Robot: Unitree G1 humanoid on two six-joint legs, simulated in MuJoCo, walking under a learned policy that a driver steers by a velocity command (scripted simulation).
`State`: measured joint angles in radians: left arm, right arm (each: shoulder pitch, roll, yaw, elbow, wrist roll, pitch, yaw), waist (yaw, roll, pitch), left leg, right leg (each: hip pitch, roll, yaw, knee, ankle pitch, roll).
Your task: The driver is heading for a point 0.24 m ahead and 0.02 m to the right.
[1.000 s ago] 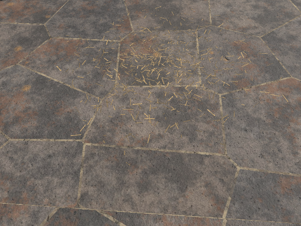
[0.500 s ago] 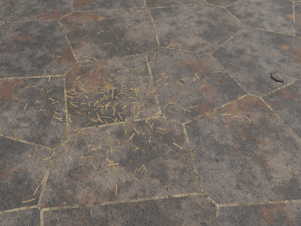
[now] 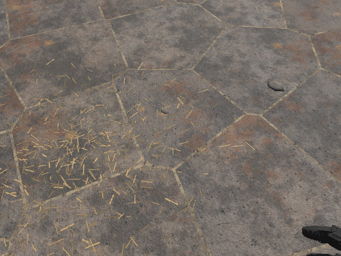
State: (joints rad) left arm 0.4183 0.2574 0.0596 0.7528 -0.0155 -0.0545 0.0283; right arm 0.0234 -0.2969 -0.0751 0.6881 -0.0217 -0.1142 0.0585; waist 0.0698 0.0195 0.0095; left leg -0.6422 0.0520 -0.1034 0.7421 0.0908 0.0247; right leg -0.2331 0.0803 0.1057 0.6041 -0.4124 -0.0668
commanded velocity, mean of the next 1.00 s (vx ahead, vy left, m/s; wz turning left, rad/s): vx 0.12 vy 0.00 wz -0.14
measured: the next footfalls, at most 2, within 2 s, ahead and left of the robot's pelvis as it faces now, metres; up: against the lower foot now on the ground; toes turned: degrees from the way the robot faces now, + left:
left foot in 0.20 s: +0.30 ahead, +0.15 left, -0.14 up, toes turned -7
right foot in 0.54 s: +0.30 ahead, -0.10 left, -0.14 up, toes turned -2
